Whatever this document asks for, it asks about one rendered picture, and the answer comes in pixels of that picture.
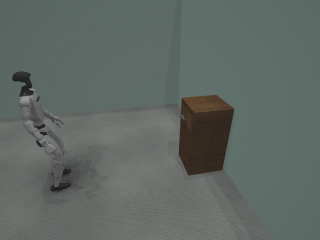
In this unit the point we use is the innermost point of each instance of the robot right hand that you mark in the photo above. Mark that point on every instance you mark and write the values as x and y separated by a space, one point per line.
49 149

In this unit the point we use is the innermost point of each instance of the robot right forearm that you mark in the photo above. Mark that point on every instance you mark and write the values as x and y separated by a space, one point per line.
34 131

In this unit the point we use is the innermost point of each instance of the drawer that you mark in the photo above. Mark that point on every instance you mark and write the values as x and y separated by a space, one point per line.
188 116

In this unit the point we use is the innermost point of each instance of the humanoid robot torso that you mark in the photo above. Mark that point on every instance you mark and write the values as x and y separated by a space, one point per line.
37 114

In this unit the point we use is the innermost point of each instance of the handle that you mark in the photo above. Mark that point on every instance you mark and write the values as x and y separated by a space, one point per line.
182 117

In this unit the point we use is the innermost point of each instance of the cabinet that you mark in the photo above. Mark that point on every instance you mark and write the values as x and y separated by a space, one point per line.
203 150

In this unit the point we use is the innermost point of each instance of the robot left forearm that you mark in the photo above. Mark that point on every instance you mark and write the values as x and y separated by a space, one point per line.
47 113

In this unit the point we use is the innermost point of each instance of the robot right foot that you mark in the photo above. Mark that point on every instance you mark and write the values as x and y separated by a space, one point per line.
61 186

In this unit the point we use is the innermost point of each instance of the right robot upper arm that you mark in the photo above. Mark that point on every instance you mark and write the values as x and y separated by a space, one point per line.
25 105

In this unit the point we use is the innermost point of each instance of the robot left hand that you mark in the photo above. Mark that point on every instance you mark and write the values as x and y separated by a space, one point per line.
55 119

